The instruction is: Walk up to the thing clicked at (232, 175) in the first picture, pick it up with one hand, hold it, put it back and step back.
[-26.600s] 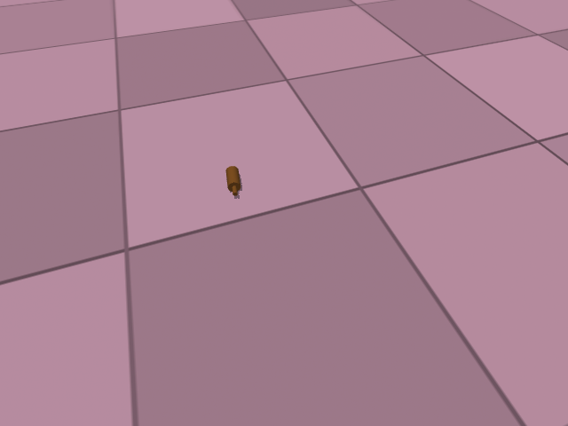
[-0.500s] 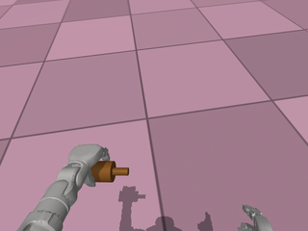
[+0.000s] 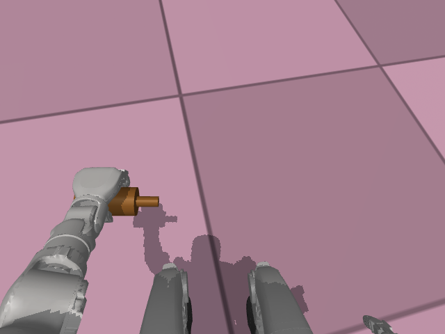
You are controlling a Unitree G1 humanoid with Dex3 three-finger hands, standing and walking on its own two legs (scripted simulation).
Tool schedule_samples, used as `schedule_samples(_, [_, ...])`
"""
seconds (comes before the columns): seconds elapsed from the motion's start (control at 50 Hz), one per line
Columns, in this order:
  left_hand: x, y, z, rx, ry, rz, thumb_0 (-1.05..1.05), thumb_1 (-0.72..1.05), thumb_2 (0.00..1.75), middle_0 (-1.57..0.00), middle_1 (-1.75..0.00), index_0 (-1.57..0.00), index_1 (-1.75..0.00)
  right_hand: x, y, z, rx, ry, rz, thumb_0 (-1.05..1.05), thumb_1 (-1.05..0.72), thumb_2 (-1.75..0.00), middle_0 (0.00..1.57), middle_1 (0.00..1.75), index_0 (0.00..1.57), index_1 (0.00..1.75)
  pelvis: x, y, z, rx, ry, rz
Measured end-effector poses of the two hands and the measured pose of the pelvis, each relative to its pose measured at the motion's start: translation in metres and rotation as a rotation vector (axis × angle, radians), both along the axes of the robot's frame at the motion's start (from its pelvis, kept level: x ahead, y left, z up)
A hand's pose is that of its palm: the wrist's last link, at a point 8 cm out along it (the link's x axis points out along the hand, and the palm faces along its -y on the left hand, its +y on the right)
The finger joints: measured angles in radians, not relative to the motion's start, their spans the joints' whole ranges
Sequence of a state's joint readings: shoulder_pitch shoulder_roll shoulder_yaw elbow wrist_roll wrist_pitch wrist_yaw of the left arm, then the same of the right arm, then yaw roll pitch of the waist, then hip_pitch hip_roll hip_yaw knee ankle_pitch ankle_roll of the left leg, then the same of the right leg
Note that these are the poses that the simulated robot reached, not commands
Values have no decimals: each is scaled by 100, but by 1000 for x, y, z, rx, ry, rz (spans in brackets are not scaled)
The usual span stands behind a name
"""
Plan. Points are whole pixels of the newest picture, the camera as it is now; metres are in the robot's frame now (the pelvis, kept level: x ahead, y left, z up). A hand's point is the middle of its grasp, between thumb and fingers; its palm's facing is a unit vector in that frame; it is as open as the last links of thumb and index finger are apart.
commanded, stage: crouch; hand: left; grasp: from above
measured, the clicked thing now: (119, 201) +0.40 +0.22 -0.15
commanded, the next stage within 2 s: lower in 1.26 s
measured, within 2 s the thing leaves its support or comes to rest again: neither
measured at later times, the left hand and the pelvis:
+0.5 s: hand (123, 214) +0.42 +0.26 -0.33, palm faces -0.45 +0.01 -0.89, open 9.3 cm; pelvis -0.02 +0.00 -0.17, yaw -3 degrees
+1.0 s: hand (129, 216) +0.44 +0.27 -0.41, palm faces -0.46 +0.01 -0.89, open 9.2 cm; pelvis -0.03 +0.00 -0.25, yaw -6 degrees
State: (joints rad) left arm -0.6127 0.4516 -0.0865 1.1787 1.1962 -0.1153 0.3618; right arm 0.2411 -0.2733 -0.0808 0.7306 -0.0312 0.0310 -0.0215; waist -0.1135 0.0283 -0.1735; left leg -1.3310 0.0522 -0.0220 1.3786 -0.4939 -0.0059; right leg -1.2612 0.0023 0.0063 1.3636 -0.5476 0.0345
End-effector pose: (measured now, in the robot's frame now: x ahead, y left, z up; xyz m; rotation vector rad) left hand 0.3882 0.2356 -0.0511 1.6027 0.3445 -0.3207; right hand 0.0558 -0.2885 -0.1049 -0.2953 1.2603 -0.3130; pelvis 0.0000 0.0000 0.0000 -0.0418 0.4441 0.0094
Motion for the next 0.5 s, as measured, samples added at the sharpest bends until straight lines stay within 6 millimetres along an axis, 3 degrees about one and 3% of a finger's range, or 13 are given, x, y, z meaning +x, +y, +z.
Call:
schedule_samples(0.1, [11, 6, -51, -1, 7, 6, 0, 12, 36, -77, -43, -81, -40, -26, 9, -49, 12, 61, -14, 1, -90, -90, 20, 30, 20, 30, -10, 3, -45, -11, 71, -3])
schedule_samples(0.2, [18, 12, -102, -8, 37, 7, -1, 11, 40, -75, -46, -79, -43, -36, 20, -92, 37, 94, -2, 1, -90, -90, 20, 30, 20, 30, -18, 4, -84, -21, 125, -5])
schedule_samples(0.34, [27, 21, -167, -33, 52, -1, -1, 12, 40, -73, -48, -77, -45, -31, 25, -140, 54, 118, 51, 1, -90, -90, 21, 30, 20, 30, -21, 4, -132, -38, 187, -9])
schedule_samples(0.5, [39, 28, -220, -40, 42, 6, 0, 13, 38, -73, -47, -77, -44, -13, 18, -176, 46, 129, 112, 1, -90, -90, 21, 30, 20, 30, -19, 1, -172, -53, 215, -18])
